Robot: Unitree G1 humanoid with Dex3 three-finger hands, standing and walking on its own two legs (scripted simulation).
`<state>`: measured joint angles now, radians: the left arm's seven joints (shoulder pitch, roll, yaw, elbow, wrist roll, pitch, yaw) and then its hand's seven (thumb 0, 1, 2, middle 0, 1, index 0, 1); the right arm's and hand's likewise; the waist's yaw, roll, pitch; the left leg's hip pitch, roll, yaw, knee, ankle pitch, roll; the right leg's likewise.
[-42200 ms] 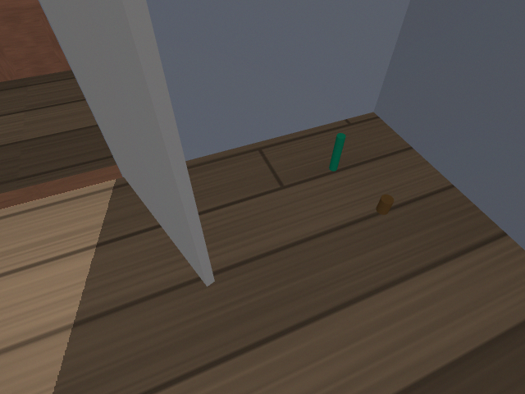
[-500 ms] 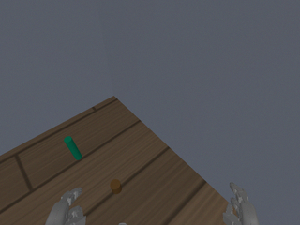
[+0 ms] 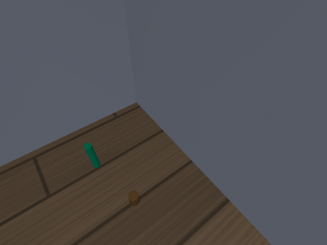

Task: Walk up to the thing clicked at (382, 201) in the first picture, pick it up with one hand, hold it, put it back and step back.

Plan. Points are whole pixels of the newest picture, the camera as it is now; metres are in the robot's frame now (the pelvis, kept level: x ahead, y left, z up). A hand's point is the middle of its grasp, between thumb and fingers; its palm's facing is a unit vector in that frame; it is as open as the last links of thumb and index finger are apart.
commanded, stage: stand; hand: left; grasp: from above
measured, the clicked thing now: (134, 198) +0.47 +0.20 -0.71
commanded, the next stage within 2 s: none
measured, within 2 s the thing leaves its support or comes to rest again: neither
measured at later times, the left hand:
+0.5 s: hand out of the picture +0.05 +0.24 -0.14, palm faces +0.03 -0.94 -0.34, open 7.4 cm
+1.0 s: hand out of the picture +0.05 +0.24 -0.14, palm faces +0.02 -0.94 -0.33, open 7.4 cm
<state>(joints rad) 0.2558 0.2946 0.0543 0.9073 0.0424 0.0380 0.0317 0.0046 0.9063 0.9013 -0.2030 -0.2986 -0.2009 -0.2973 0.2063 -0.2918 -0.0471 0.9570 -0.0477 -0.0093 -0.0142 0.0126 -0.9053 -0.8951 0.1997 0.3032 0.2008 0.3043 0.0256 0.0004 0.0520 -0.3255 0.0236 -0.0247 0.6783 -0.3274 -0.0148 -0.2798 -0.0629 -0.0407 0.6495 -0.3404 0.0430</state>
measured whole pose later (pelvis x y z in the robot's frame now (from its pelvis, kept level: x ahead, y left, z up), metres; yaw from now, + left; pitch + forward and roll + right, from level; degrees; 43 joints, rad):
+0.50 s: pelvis +0.00 +0.00 +0.02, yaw +0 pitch -4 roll +0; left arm 0.16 0.31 0.04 1.13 0.03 0.01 0.03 0.00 0.91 0.90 -0.20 -0.30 -0.20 -0.30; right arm 0.15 -0.30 -0.02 1.10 -0.02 0.00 -0.02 0.01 -0.91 -0.89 0.20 0.30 0.20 0.30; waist 0.01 0.01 0.07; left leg -0.15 0.02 -0.03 0.42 -0.20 -0.02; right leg -0.10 -0.06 -0.05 0.38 -0.21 0.04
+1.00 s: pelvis +0.00 -0.01 +0.02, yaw +0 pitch -4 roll +0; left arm 0.13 0.32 0.03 1.16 0.02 0.01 0.01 0.00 0.90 0.90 -0.20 -0.30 -0.20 -0.30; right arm 0.13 -0.32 -0.01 1.14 -0.02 0.00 -0.01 0.01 -0.91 -0.90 0.20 0.30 0.20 0.30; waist 0.01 0.01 0.07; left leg -0.14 0.03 -0.03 0.37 -0.17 -0.03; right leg -0.10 -0.05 -0.05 0.35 -0.19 0.03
